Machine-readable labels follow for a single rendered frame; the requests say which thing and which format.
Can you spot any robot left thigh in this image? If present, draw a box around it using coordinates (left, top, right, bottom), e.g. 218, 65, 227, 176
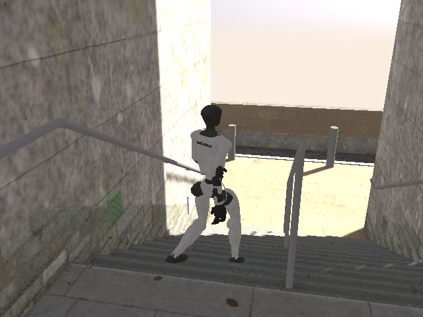
191, 181, 210, 232

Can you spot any robot right forearm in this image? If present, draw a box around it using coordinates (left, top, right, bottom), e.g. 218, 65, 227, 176
212, 166, 223, 205

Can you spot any right robot foot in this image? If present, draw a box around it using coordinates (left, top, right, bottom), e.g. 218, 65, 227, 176
229, 257, 245, 263

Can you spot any right robot upper arm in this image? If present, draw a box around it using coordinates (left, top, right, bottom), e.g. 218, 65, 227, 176
210, 136, 232, 175

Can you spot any left robot upper arm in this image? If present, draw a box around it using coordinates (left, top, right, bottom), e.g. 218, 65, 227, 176
190, 129, 203, 161

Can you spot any robot right hand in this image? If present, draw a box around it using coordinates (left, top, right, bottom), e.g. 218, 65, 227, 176
211, 204, 227, 225

